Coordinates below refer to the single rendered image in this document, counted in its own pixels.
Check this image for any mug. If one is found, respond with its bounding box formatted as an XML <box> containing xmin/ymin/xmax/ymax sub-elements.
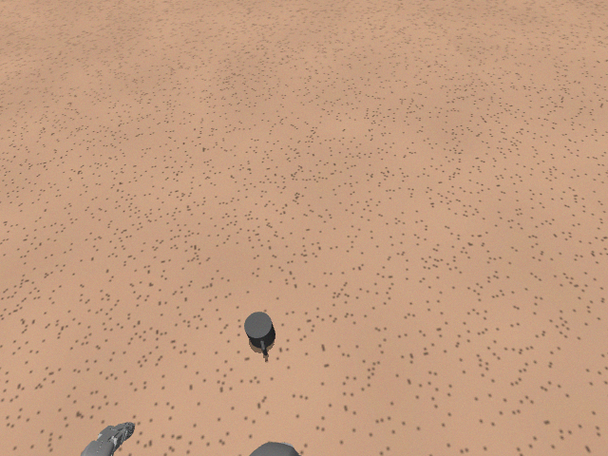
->
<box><xmin>244</xmin><ymin>312</ymin><xmax>276</xmax><ymax>355</ymax></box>

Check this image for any left robot hand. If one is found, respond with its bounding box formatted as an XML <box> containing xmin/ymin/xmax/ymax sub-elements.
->
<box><xmin>81</xmin><ymin>422</ymin><xmax>135</xmax><ymax>456</ymax></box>

